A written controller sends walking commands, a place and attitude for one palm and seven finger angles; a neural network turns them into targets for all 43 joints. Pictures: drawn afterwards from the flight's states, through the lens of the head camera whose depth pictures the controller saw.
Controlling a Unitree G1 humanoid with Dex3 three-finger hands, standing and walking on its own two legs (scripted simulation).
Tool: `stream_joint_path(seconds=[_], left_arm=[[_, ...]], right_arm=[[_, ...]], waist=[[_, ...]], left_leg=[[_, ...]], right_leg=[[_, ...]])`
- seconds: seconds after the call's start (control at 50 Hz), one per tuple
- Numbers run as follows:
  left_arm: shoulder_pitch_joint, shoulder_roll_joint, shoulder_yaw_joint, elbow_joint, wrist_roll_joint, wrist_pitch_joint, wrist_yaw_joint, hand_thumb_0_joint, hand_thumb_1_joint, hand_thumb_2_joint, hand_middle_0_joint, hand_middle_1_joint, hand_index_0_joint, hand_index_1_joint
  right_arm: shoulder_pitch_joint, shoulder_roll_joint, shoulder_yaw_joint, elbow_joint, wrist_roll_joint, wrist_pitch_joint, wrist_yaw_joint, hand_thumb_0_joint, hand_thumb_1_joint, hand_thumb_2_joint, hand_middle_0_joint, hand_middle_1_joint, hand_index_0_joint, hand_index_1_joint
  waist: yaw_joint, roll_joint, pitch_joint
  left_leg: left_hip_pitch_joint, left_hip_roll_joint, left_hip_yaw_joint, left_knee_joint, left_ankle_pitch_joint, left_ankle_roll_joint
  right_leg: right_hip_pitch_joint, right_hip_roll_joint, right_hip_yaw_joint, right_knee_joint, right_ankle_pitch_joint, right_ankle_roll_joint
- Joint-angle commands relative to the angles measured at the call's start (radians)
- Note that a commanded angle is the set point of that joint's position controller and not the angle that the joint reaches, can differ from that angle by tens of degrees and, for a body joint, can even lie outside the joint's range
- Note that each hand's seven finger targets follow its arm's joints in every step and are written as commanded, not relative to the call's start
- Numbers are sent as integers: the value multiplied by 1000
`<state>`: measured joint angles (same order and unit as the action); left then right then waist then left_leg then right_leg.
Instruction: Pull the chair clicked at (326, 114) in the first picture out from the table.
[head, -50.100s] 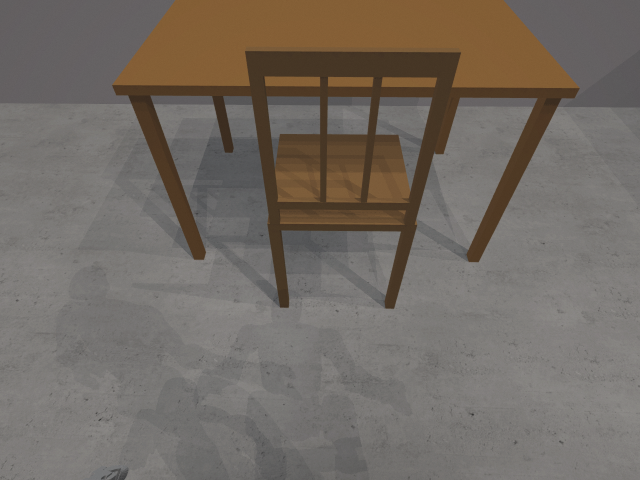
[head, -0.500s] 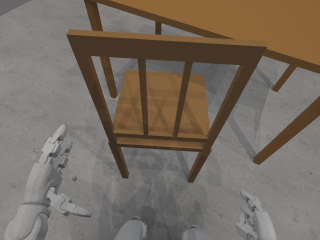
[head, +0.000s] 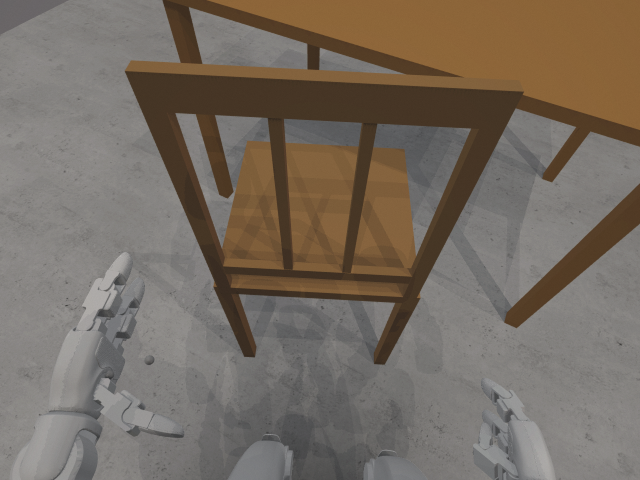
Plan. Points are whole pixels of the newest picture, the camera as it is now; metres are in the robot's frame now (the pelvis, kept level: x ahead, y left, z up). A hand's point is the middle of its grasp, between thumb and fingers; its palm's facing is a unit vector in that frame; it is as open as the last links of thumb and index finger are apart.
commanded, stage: aim the fingers beside a spindle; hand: left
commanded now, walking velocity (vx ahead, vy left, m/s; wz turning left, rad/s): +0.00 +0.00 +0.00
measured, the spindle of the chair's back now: (283, 207) +0.48 +0.08 +0.01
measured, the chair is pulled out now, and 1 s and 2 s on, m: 0.20 0.20 0.20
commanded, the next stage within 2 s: none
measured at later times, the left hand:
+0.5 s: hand (156, 343) +0.26 +0.21 +0.03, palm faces +0.01 -1.00 -0.05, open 16.9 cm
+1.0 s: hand (171, 321) +0.30 +0.21 +0.00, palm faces -0.01 -1.00 -0.03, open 16.9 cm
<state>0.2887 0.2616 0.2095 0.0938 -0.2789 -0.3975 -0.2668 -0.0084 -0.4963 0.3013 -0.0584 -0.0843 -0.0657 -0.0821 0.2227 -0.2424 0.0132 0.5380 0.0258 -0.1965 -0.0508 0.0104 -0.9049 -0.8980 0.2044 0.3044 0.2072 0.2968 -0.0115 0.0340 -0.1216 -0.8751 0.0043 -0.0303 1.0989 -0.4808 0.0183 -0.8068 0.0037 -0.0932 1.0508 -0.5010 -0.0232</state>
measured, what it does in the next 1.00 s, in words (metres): stands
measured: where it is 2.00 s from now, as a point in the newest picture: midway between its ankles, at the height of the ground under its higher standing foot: outside the picture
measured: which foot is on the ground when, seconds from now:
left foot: down 0.00-1.00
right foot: down 0.00-1.00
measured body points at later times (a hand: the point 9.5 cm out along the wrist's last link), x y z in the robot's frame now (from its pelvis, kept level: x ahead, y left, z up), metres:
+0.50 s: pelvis +0.00 -0.01 -0.01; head +0.08 +0.00 +0.43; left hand +0.26 +0.26 +0.03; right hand +0.17 -0.26 -0.09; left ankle +0.03 +0.10 -0.66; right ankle +0.01 -0.11 -0.66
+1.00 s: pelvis -0.01 +0.00 -0.02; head +0.09 +0.02 +0.41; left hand +0.30 +0.26 +0.01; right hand +0.15 -0.25 -0.11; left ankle +0.03 +0.10 -0.66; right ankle +0.01 -0.11 -0.66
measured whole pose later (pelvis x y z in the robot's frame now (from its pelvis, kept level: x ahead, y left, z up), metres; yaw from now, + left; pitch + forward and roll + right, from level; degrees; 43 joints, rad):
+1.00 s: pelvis -0.01 +0.00 -0.02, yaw -1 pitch +19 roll -3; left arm -0.02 0.28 0.26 0.35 -0.27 -0.42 -0.30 -0.01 -0.50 0.30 -0.06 -0.08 -0.06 -0.08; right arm 0.22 -0.26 0.01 0.57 0.02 -0.18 -0.04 0.01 -0.90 -0.90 0.20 0.30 0.21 0.30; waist -0.03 0.02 -0.14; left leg -1.05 0.01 -0.02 1.22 -0.51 0.03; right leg -0.98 0.01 -0.09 1.17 -0.52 -0.02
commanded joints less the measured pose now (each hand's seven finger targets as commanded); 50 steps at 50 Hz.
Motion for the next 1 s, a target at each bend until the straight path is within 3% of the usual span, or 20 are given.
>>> stream_joint_path(seconds=[0.0, 0.06, 0.2, 0.22, 0.34, 0.36, 0.38, 0.44, 0.5, 0.54, 0.58, 0.62, 0.68, 0.76, 0.8, 0.82, 0.84, 0.86, 0.94, 0.98], left_arm=[[-71, 139, 78, -193, -19, -66, -10, 0, -500, 300, -60, -80, -60, -80], [-138, 134, 62, -179, -13, -68, -15, 0, -500, 300, -60, -80, -60, -80], [-176, 175, 113, -140, -22, -74, -30, 0, -500, 300, -60, -80, -60, -80], [-159, 197, 147, -111, -25, -69, -31, 0, -500, 300, -60, -80, -60, -80], [-168, 156, 111, -100, -36, -74, -57, 0, -500, 300, -60, -80, -60, -80], [-176, 176, 136, -86, -38, -75, -54, 0, -500, 300, -60, -80, -60, -80], [-181, 163, 116, -71, -34, -74, -57, 0, -500, 300, -60, -80, -60, -80], [-228, 172, 120, -73, -35, -87, -59, 0, -500, 300, -60, -80, -60, -80], [-229, 182, 131, -74, -36, -98, -57, 0, -500, 300, -60, -80, -60, -80], [-274, 186, 130, -65, -34, -104, -56, 0, -500, 300, -60, -80, -60, -80], [-277, 214, 160, -35, -31, -106, -53, 0, -500, 300, -60, -80, -60, -80], [-290, 183, 130, -51, -33, -109, -55, 0, -500, 300, -60, -80, -60, -80], [-300, 191, 137, -3, -28, -98, -54, 0, -500, 300, -60, -80, -60, -80], [-408, 188, 121, 14, -22, -100, -58, 0, -500, 300, -60, -80, -60, -80], [-413, 206, 133, 10, -16, -103, -52, 0, -500, 300, -60, -80, -60, -80], [-432, 176, 102, 8, -15, -102, -53, 0, -500, 300, -60, -80, -60, -80], [-430, 200, 127, 16, -13, -103, -46, 0, -500, 300, -60, -80, -60, -80], [-429, 178, 105, 18, -10, -102, -43, 0, -500, 300, -60, -80, -60, -80], [-439, 203, 135, 73, -1, -89, -32, 0, -500, 300, -60, -80, -60, -80], [-471, 197, 123, 73, 8, -90, -25, 0, -500, 300, -60, -80, -60, -80]], right_arm=[[-26, -143, -60, -142, 10, -59, -10, 0, -900, -900, 200, 300, 200, 300], [-24, -147, -58, -136, 9, -61, -15, 0, -900, -900, 200, 300, 200, 300], [-18, -147, -58, -125, 6, -63, -14, 0, -900, -900, 200, 300, 200, 300], [-17, -147, -61, -122, 7, -59, -16, 0, -900, -900, 200, 300, 200, 300], [-17, -146, -64, -119, 9, -62, -8, 0, -900, -900, 200, 300, 200, 300], [-14, -149, -67, -112, 8, -61, -9, 0, -900, -900, 200, 300, 200, 300], [-17, -151, -65, -113, 7, -61, -8, 0, -900, -900, 200, 300, 200, 300], [-8, -156, -67, -108, 7, -62, -9, 0, -900, -900, 200, 300, 200, 300], [-8, -155, -67, -107, 4, -64, -5, 0, -900, -900, 200, 300, 200, 300], [-7, -158, -67, -100, 6, -62, -6, 0, -900, -900, 200, 300, 200, 300], [-6, -161, -67, -94, 5, -60, -8, 0, -900, -900, 200, 300, 200, 300], [-9, -157, -66, -101, 4, -60, -4, 0, -900, -900, 200, 300, 200, 300], [-4, -163, -65, -97, 3, -53, -3, 0, -900, -900, 200, 300, 200, 300], [-7, -167, -63, -92, 5, -49, -6, 0, -900, -900, 200, 300, 200, 300], [-3, -169, -64, -94, 3, -48, -6, 0, -900, -900, 200, 300, 200, 300], [-5, -166, -62, -96, 1, -48, -4, 0, -900, -900, 200, 300, 200, 300], [1, -168, -64, -90, 1, -46, -4, 0, -900, -900, 200, 300, 200, 300], [0, -167, -64, -92, 0, -45, -3, 0, -900, -900, 200, 300, 200, 300], [7, -170, -63, -92, -1, -29, 2, 0, -900, -900, 200, 300, 200, 300], [3, -169, -62, -94, -2, -22, 4, 0, -900, -900, 200, 300, 200, 300]], waist=[[-11, 19, -221], [-26, 9, -211], [-10, 23, -274], [-1, 4, -270], [-9, 34, -281], [-8, 12, -280], [-15, 5, -268], [-21, 3, -279], [-10, 30, -299], [-19, 33, -293], [-14, 8, -292], [-12, 52, -311], [-18, 10, -307], [-29, 32, -298], [-21, 48, -327], [-28, 52, -336], [-21, 59, -334], [-26, 47, -343], [-18, 26, -343], [-20, 57, -340]], left_leg=[[190, -8, -19, -165, 204, 6], [177, -7, -21, -153, 181, 8], [159, -12, -9, -123, 225, 10], [144, -11, -6, -123, 228, 9], [156, -11, -3, -109, 274, 9], [144, -9, -6, -107, 265, 8], [128, -9, -7, -100, 258, 11], [129, -8, -10, -95, 241, 11], [128, -9, -9, -92, 249, 10], [123, -7, -10, -87, 235, 9], [104, -5, -11, -83, 223, 11], [121, -8, -11, -85, 235, 8], [95, -5, -15, -77, 222, 10], [90, -3, -21, -74, 175, 9], [107, 0, -26, -75, 190, 7], [113, -3, -24, -71, 189, 8], [120, 1, -30, -76, 196, 3], [125, 1, -29, -71, 205, 5], [91, 1, -27, -63, 204, 4], [97, 2, -30, -62, 200, 2]], right_leg=[[100, 5, 35, -163, 172, 0], [71, 4, 39, -159, 150, 2], [109, -1, 59, -141, 205, 1], [124, 0, 63, -143, 209, 1], [102, 1, 55, -121, 266, 2], [99, 2, 54, -119, 254, 3], [89, 4, 57, -117, 248, 4], [68, 3, 57, -110, 227, 4], [74, 3, 60, -101, 228, 1], [49, 4, 58, -96, 211, 1], [51, 5, 62, -94, 196, 0], [46, 3, 57, -84, 209, -1], [33, 6, 54, -77, 198, 0], [-15, 6, 54, -73, 139, -2], [-14, 7, 51, -64, 146, -4], [-20, 6, 51, -63, 146, -3], [-28, 7, 45, -58, 145, -6], [-32, 7, 45, -56, 156, -4], [-28, 8, 46, -42, 162, -5], [-53, 8, 43, -35, 150, -7]])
